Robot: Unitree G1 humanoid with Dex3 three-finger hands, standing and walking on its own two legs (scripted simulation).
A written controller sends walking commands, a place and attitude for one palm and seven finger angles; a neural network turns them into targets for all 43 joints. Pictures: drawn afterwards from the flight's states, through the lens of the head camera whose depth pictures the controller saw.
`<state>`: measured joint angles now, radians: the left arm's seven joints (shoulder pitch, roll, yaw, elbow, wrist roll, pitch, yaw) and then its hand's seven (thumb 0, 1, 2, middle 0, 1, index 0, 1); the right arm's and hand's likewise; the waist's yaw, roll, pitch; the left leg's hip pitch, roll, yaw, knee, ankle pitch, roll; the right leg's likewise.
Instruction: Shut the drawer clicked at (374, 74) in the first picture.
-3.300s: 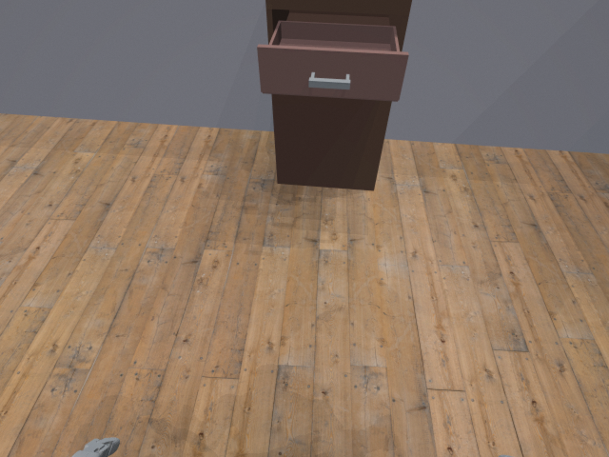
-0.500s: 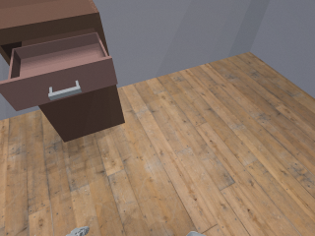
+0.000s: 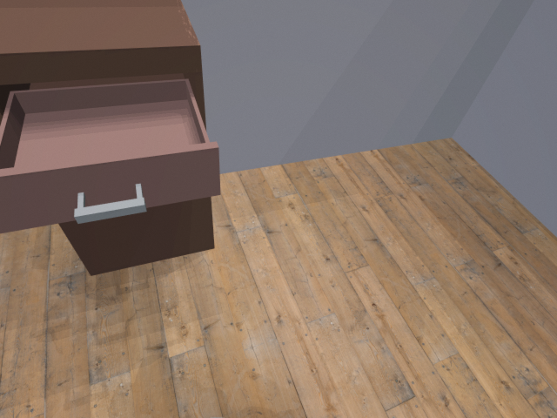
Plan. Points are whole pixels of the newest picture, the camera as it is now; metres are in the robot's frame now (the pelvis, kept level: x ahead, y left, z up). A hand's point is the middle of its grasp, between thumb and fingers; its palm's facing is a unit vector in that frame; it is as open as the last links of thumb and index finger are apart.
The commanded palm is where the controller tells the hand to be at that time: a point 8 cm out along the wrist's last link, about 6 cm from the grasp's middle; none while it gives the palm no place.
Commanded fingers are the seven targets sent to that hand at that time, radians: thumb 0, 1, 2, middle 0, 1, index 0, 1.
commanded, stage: turn to face it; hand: left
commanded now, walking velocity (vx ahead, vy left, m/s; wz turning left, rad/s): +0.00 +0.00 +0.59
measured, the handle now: (111, 202) +0.47 +0.36 -0.04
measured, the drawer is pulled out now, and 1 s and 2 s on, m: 0.30 0.30 0.30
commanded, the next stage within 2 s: take the last steps up to it in 0.56 s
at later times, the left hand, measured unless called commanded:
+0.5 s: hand out of the picture +0.10 +0.18 -0.14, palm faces +0.25 -0.93 -0.28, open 7.4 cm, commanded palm none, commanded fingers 0.00 0.90 0.90 -0.20 -0.30 -0.20 -0.30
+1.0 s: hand out of the picture -0.10 +0.15 -0.17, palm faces +0.43 -0.88 -0.18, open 7.4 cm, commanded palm none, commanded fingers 0.00 0.90 0.90 -0.20 -0.30 -0.20 -0.30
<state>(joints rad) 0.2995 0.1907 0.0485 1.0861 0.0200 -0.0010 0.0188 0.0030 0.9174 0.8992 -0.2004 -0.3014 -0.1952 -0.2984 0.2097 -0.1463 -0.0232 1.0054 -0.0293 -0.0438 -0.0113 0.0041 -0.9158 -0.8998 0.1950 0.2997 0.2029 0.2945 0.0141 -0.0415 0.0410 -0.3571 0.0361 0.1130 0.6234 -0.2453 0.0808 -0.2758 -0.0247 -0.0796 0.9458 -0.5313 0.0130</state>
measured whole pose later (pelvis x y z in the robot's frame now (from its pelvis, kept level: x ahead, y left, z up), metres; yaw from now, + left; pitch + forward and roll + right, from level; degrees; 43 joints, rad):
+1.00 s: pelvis +0.03 +0.00 +0.01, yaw +21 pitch -2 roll -1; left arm 0.40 0.22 0.05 1.11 0.03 0.03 0.00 0.01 0.91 0.90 -0.20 -0.30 -0.19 -0.30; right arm 0.21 -0.15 -0.03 0.99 -0.03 -0.03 -0.01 0.00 -0.91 -0.90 0.20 0.30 0.20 0.29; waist 0.05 -0.05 0.02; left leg -0.12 0.03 0.07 0.48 -0.34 0.03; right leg -0.37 -0.08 -0.09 0.90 -0.43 0.02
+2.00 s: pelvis +0.26 +0.07 +0.02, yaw +21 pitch -2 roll +0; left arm 0.29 0.17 0.03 1.12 0.02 0.02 0.03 0.00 0.92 0.90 -0.20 -0.30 -0.19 -0.30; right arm 0.25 -0.13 -0.02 1.10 -0.02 -0.03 -0.05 0.01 -0.95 -0.90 0.20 0.30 0.21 0.29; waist 0.02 -0.06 0.06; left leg -0.19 0.03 0.15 0.41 -0.19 0.04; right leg -0.37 -0.07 -0.04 0.85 -0.37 0.02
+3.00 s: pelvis +0.25 +0.05 +0.01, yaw +22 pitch -1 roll +0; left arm 0.35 0.14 -0.02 1.13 0.02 0.00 0.03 0.00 0.91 0.90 -0.20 -0.30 -0.20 -0.30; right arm 0.32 -0.17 0.00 1.04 -0.02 -0.02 -0.02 0.01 -0.92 -0.90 0.20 0.30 0.20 0.29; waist 0.01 0.05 0.02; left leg -0.18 0.01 0.04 0.51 -0.31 0.00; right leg -0.28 -0.06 -0.05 0.52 -0.23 0.02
